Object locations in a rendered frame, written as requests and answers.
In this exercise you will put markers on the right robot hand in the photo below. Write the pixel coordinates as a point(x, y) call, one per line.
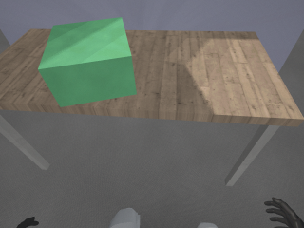
point(291, 219)

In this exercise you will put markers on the left robot hand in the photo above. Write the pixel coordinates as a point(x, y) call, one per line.
point(28, 222)

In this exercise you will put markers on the carton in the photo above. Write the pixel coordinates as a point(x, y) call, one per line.
point(87, 62)

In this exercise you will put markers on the table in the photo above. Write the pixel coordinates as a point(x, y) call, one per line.
point(184, 75)

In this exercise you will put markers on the robot left thigh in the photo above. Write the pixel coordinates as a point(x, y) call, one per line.
point(126, 218)

